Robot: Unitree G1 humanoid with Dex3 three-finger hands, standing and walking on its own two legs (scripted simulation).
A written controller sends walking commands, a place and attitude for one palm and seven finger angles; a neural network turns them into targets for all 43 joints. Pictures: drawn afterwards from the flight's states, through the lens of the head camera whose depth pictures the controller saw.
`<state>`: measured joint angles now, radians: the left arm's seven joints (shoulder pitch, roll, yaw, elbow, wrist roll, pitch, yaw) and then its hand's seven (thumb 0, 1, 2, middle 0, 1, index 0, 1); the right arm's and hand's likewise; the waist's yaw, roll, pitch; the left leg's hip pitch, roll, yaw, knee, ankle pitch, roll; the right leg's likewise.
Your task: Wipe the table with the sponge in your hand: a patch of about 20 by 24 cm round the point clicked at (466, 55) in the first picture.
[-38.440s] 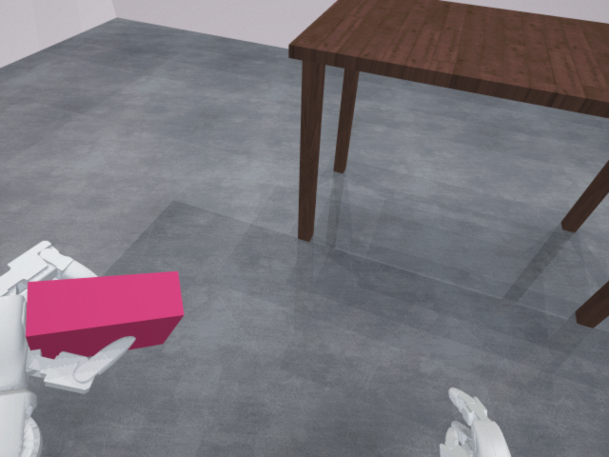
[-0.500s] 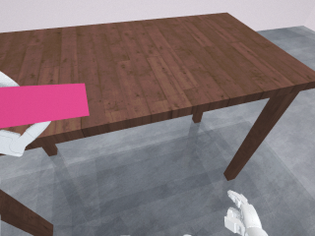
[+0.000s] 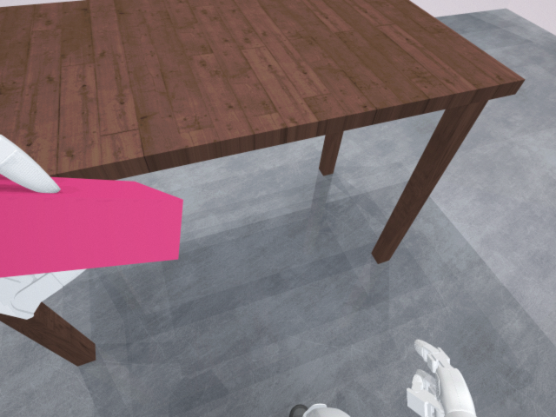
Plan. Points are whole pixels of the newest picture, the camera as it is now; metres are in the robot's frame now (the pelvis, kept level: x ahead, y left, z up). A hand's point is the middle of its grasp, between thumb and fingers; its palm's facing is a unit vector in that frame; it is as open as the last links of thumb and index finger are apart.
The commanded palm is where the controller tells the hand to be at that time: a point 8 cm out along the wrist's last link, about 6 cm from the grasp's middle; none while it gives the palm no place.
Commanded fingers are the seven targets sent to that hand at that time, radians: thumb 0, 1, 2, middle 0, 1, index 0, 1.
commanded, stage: stop stepping back and stand still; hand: left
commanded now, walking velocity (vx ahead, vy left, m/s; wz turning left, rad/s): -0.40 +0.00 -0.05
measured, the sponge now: (102, 215) +0.24 +0.16 +0.25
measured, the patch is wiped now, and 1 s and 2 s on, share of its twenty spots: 0.95 0.95 0.95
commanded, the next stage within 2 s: stand and wait in 0.74 s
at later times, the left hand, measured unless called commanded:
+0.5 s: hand out of the picture +0.11 +0.22 +0.32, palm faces +0.53 -0.79 -0.31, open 9.2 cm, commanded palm +0.05 +0.26 +0.31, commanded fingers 0.00 0.10 1.30 -1.20 -1.60 -1.20 -1.60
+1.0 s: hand out of the picture +0.11 +0.22 +0.30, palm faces +0.54 -0.77 -0.33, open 9.2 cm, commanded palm +0.04 +0.27 +0.31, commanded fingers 0.00 0.10 1.30 -1.20 -1.60 -1.20 -1.60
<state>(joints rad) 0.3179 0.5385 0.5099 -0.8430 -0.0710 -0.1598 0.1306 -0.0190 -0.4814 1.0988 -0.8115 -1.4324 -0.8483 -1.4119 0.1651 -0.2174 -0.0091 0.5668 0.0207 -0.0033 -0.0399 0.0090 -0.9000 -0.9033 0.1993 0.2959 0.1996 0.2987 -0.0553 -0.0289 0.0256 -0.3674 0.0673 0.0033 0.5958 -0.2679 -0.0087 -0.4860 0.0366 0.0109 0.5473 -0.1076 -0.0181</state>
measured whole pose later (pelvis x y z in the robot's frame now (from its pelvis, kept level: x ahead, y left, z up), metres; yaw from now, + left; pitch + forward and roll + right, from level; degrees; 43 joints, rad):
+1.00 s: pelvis -0.13 -0.01 +0.00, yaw -1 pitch -2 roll -1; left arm 0.15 0.48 0.54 -0.58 -0.06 -0.17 0.15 -0.02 -0.48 1.10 -0.81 -1.43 -0.85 -1.41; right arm 0.22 -0.25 -0.02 0.62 0.05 -0.07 -0.04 0.01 -0.90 -0.90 0.19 0.30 0.20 0.30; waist -0.02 0.04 0.04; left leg -0.32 0.08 0.02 0.63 -0.28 -0.02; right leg -0.24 0.05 -0.08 0.59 -0.31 -0.06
